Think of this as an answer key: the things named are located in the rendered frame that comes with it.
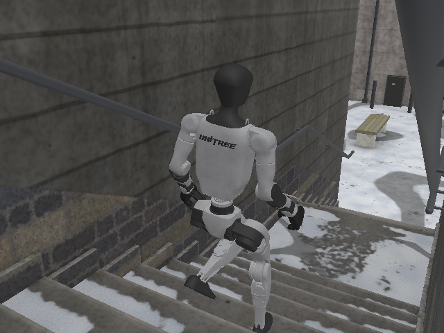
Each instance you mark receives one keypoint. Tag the robot thigh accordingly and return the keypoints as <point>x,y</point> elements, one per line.
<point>197,213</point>
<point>254,237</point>

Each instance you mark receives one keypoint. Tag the robot left thigh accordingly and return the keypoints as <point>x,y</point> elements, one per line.
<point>197,213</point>

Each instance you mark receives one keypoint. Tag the robot right upper arm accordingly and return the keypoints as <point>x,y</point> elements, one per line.
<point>263,143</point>

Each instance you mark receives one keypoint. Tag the left robot forearm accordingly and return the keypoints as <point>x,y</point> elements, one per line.
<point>185,182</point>

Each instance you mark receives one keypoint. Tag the right robot hand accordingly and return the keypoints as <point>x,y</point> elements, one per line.
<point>296,221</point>

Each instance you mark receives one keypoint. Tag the robot left upper arm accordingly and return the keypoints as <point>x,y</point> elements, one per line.
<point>184,144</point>

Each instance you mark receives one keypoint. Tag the robot right thigh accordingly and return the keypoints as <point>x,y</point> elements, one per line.
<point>254,237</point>

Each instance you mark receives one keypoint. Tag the right robot forearm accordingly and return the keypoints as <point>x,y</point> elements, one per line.
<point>282,202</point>

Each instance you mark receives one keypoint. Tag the left robot hand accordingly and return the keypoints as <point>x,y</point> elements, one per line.
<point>195,194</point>

